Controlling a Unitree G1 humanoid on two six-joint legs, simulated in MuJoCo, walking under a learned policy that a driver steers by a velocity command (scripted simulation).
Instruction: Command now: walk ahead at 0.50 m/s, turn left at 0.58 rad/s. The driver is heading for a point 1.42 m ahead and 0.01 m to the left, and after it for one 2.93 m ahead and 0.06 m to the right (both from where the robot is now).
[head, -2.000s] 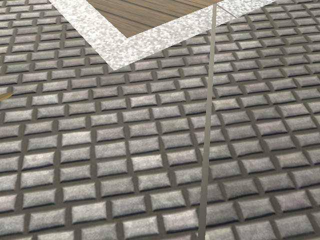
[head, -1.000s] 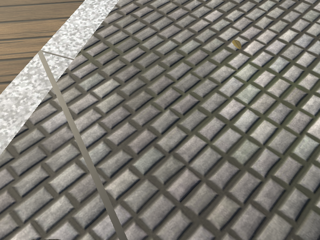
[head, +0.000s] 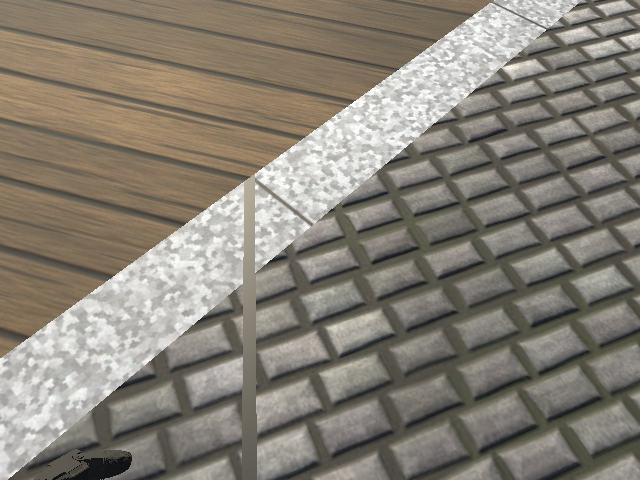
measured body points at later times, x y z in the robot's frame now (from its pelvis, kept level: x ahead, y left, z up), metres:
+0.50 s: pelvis +0.27 -0.03 +0.00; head +0.30 -0.03 +0.45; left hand +0.21 +0.25 -0.12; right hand +0.53 -0.22 -0.09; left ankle +0.36 +0.17 -0.69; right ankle +0.24 -0.15 -0.75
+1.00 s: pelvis +0.52 +0.10 +0.00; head +0.54 +0.11 +0.45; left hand +0.59 +0.40 -0.12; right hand +0.64 -0.16 -0.12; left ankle +0.44 +0.17 -0.75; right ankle +0.71 -0.03 -0.68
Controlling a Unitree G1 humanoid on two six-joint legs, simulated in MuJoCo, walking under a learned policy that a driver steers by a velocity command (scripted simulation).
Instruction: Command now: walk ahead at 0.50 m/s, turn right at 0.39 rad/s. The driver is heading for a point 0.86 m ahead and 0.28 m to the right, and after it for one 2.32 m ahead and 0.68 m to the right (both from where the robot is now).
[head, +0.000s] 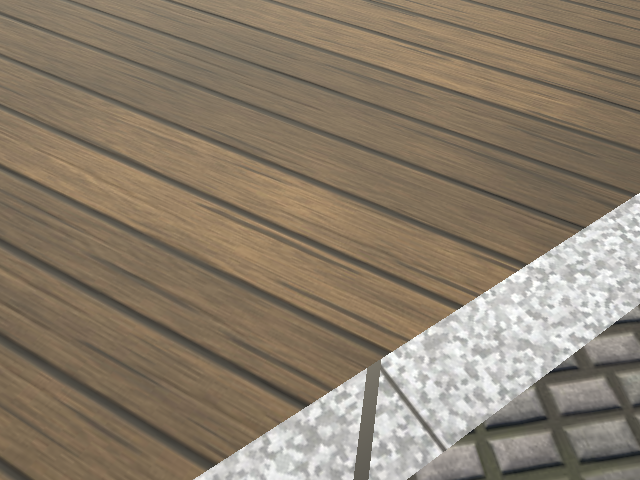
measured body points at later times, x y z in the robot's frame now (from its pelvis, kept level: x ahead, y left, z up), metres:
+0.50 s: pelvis +0.28 -0.07 +0.00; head +0.31 -0.09 +0.45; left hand +0.42 +0.18 -0.11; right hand +0.40 -0.38 -0.08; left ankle +0.47 +0.08 -0.68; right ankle +0.24 -0.13 -0.74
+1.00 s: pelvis +0.53 -0.13 +0.00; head +0.55 -0.14 +0.45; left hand +0.83 -0.02 -0.09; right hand +0.39 -0.37 -0.12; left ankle +0.53 +0.00 -0.74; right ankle +0.54 -0.35 -0.67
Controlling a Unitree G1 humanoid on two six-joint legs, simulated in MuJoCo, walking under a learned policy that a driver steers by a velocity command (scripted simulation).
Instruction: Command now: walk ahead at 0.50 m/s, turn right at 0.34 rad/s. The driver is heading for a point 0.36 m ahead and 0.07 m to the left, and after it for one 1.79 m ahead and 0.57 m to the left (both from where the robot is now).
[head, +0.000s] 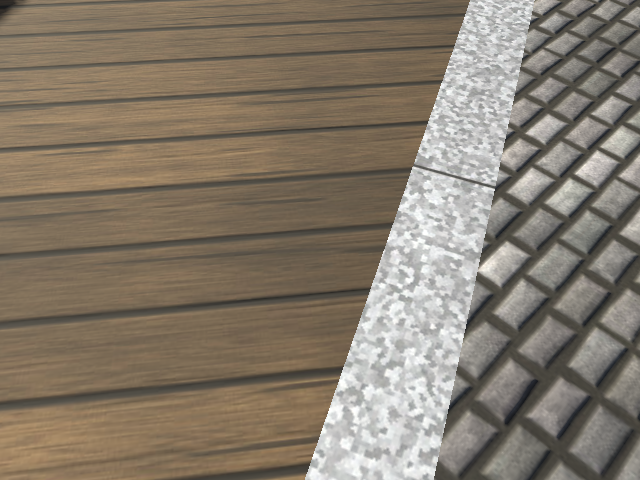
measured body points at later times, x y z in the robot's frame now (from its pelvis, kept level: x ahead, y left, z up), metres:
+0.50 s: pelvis +0.27 -0.08 +0.00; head +0.29 -0.09 +0.45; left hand +0.31 +0.20 -0.11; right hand +0.43 -0.35 -0.12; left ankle +0.37 +0.07 -0.68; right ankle +0.25 -0.16 -0.74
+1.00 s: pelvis +0.55 +0.00 -0.16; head +0.59 +0.00 +0.29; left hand +0.56 +0.29 -0.26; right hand +0.72 -0.22 -0.30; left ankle +0.54 +0.09 -0.88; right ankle +0.53 -0.15 -0.62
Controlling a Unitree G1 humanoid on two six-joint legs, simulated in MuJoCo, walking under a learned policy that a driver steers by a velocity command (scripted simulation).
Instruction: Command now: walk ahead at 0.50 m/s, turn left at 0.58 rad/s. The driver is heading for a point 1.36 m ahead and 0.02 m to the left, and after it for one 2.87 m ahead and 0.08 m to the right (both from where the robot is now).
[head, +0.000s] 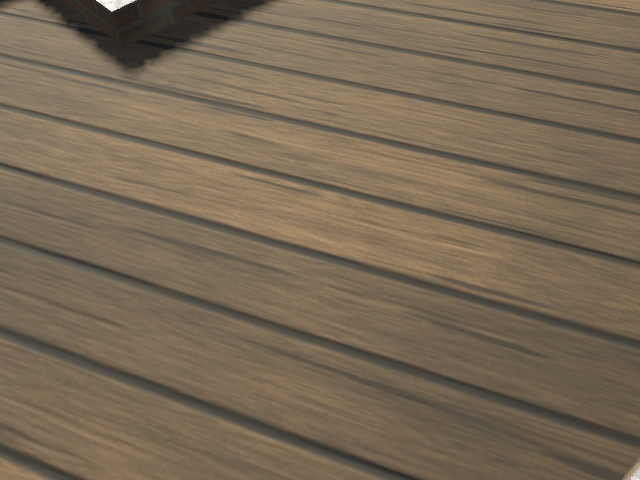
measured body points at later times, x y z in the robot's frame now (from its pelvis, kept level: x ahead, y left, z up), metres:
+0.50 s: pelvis +0.28 -0.12 +0.01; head +0.29 -0.14 +0.46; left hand +0.19 +0.15 -0.10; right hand +0.49 -0.33 -0.11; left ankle +0.28 +0.04 -0.62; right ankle +0.33 -0.22 -0.73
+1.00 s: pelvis +0.53 +0.02 +0.01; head +0.55 +0.04 +0.46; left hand +0.52 +0.31 -0.12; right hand +0.72 -0.19 -0.10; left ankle +0.53 +0.11 -0.73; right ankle +0.54 -0.14 -0.63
